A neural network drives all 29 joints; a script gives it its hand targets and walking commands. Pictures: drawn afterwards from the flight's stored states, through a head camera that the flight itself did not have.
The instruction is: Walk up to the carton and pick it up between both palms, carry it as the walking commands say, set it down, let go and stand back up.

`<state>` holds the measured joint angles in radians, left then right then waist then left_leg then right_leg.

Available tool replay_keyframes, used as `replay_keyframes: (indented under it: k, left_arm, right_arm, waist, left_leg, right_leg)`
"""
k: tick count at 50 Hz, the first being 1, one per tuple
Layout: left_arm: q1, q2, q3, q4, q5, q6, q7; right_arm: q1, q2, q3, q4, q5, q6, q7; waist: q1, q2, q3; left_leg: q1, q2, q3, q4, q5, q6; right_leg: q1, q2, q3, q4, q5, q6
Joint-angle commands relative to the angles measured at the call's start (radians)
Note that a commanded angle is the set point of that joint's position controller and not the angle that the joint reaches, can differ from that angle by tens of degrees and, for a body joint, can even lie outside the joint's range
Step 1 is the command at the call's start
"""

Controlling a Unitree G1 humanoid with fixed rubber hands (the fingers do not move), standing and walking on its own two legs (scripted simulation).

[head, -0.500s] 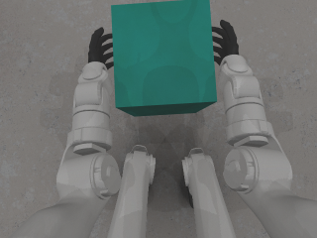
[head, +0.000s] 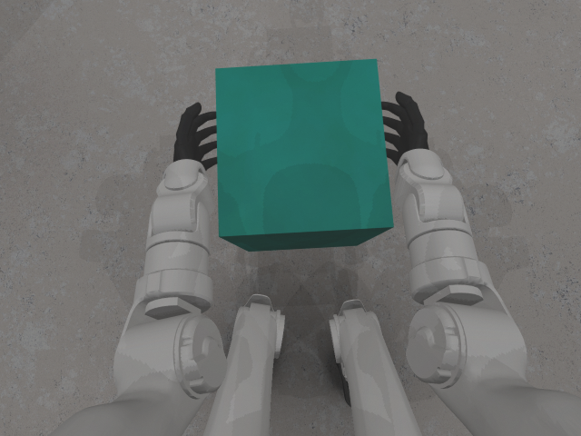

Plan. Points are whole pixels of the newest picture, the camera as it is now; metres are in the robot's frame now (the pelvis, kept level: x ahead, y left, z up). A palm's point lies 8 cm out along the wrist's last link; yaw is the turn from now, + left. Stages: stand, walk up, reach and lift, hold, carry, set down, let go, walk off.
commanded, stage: reach and lift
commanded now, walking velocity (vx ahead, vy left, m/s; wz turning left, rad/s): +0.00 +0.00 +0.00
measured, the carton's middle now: (299, 174) +0.47 +0.02 -0.14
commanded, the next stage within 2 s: none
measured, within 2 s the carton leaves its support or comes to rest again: neither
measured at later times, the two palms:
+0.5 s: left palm (175, 161) +0.43 +0.16 +0.01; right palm (436, 147) +0.45 -0.12 +0.01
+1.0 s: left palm (148, 157) +0.41 +0.16 +0.08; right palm (472, 142) +0.43 -0.13 +0.08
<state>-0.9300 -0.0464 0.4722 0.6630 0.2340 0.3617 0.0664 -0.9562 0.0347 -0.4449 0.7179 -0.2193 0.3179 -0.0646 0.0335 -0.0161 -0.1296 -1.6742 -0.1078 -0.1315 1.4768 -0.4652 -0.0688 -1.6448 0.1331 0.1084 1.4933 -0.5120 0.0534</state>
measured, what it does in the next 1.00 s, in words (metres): rises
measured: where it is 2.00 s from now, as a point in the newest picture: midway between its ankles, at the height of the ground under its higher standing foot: (301, 375)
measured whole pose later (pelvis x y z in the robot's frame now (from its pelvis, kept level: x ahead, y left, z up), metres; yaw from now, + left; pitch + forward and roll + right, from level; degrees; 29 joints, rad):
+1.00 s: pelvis +0.04 +0.00 +0.12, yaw +1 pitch +25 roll +0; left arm -0.59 -0.14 0.42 0.58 0.26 0.32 0.06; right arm -0.62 0.11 -0.39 0.64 -0.22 0.28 -0.04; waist 0.02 -0.01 -0.12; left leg -1.04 -0.09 -0.16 0.95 -0.34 -0.04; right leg -1.01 0.10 0.14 0.96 -0.38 0.03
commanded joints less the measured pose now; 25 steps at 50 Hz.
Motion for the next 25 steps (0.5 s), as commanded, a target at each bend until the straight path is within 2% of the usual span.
replay_keyframes:
  k: [1, 25]
  left_arm:
    - [-0.685, -1.071, -0.558, 0.011, -0.157, -0.045, -0.231]
    - [-0.484, -1.124, -0.618, -0.012, -0.142, -0.075, -0.235]
  right_arm:
    - [-0.620, 1.082, 0.519, 0.047, 0.134, -0.012, 0.230]
    - [-0.420, 1.129, 0.581, 0.015, 0.130, -0.042, 0.236]
  waist:
    - [0.011, 0.004, -0.976]
    - [0.005, 0.006, -0.845]
  left_leg:
    - [0.645, -0.066, 0.179, -0.149, 0.318, 0.012]
    - [0.838, -0.055, 0.137, -0.368, 0.356, 0.021]
  right_leg:
    - [0.481, 0.062, -0.148, -0.188, 0.286, -0.016]
    - [0.714, 0.046, -0.108, -0.404, 0.345, -0.024]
